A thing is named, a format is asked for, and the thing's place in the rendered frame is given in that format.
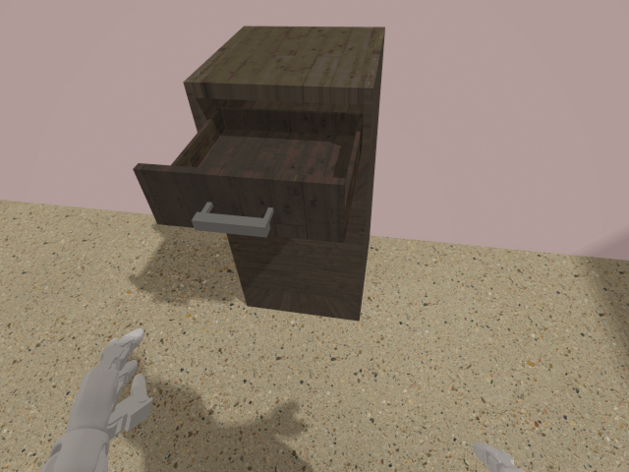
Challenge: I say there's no handle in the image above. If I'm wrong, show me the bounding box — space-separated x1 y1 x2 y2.
192 202 274 237

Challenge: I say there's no cabinet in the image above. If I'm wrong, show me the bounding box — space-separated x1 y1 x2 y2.
183 27 385 321

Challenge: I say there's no robot left hand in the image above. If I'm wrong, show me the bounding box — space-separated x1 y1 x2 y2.
66 328 152 440

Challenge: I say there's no robot right hand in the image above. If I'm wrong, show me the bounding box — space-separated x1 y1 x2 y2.
473 442 525 472

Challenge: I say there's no robot left forearm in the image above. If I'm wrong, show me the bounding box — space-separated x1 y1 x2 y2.
40 429 109 472

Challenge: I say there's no drawer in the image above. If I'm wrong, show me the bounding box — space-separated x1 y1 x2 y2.
133 107 364 243

